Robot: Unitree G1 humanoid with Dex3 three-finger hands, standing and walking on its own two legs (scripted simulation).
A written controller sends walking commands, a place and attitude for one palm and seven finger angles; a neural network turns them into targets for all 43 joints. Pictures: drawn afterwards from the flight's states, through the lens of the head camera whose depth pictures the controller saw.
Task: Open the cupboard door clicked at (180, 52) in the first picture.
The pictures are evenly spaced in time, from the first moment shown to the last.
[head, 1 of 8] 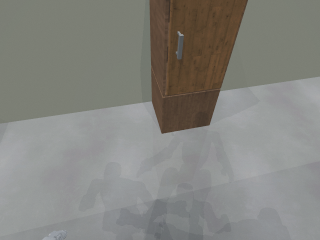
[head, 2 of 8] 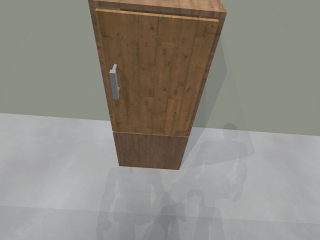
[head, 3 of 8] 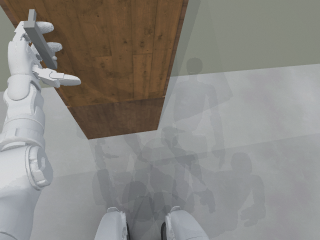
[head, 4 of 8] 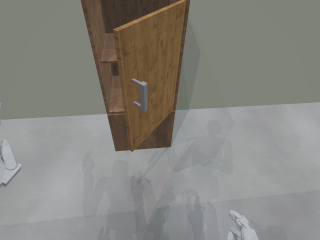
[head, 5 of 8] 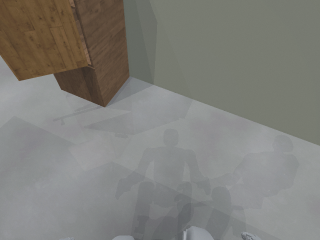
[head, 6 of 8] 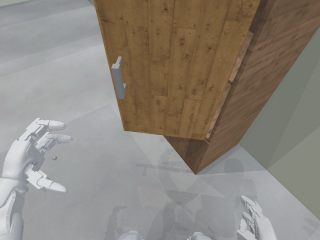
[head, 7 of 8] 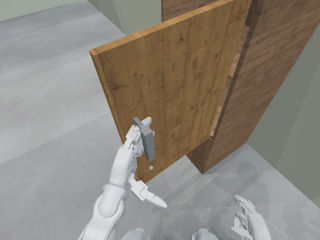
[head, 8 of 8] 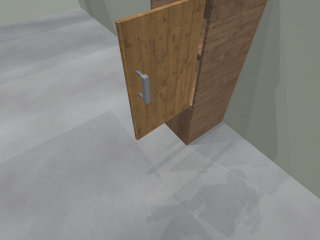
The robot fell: no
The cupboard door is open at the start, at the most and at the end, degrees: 0 94 93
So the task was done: yes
